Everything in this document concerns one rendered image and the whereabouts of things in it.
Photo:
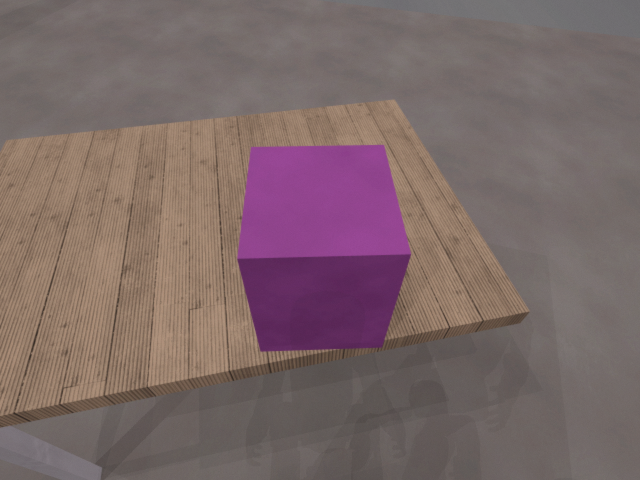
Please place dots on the carton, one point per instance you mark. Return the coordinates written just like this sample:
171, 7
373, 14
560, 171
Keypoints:
323, 249

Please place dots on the table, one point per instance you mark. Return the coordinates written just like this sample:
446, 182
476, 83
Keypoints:
119, 277

